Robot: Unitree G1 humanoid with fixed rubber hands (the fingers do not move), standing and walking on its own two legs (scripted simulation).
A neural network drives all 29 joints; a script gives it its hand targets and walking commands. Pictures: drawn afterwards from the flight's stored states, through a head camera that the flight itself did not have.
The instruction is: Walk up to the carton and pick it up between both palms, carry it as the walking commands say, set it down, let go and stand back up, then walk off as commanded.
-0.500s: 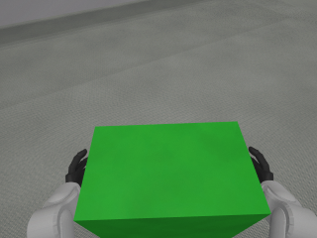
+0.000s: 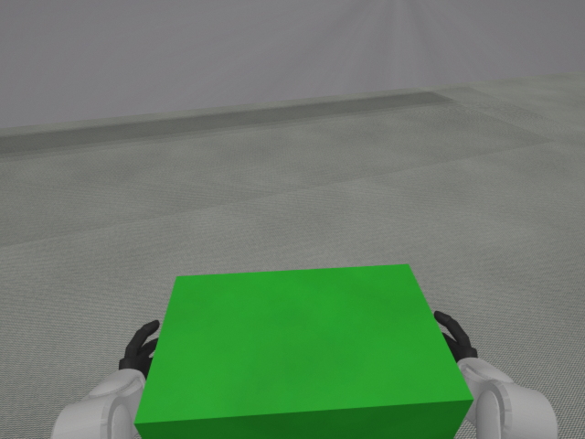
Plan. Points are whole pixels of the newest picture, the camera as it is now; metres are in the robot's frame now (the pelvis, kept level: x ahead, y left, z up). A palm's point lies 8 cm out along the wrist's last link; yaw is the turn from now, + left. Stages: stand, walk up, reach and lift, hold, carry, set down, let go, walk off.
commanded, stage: carry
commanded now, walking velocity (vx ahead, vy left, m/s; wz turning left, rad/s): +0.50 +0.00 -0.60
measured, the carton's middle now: (299, 393) +0.21 +0.01 +0.03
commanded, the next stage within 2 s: none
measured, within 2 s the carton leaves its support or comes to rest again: neither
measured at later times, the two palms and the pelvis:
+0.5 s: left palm (253, 301) +0.33 +0.08 +0.06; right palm (538, 361) +0.23 -0.29 +0.07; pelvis +0.08 -0.05 +0.00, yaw -17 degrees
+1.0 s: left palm (361, 208) +0.60 -0.12 +0.05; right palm (575, 259) +0.44 -0.48 +0.07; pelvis +0.33 -0.20 -0.01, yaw -29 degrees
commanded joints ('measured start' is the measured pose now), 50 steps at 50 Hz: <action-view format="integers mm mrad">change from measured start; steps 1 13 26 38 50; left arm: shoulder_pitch -729 -467 -690 -424 -565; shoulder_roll -787 -671 -790 -716 -767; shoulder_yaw -832 -714 -824 -723 -895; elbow -330 -215 -379 -286 -455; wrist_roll -213 -166 -211 -115 -213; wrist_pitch -67 -5 -51 -68 -80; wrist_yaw -130 -104 -117 -83 -120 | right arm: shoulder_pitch -584 -493 -485 -477 -352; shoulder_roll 688 604 726 628 648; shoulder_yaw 762 808 801 896 793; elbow -363 -379 -330 -441 -374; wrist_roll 172 159 186 228 163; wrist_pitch -33 40 -22 -4 -67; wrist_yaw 74 43 64 94 85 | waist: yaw -25 -3 -67 22 -56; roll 296 -270 207 -169 394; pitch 175 -1 69 -31 -99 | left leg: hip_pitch -24 -339 349 -611 551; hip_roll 315 36 400 0 419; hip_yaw -222 98 -404 -65 -512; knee -437 319 -346 839 -301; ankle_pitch -304 -101 -44 -258 -72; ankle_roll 103 -19 187 -44 130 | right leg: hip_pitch -156 564 -276 794 -233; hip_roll -36 -219 -37 -251 95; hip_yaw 34 419 54 619 4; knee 39 -731 -43 -541 69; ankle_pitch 21 -347 -92 761 -183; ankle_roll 20 -168 -38 -383 -53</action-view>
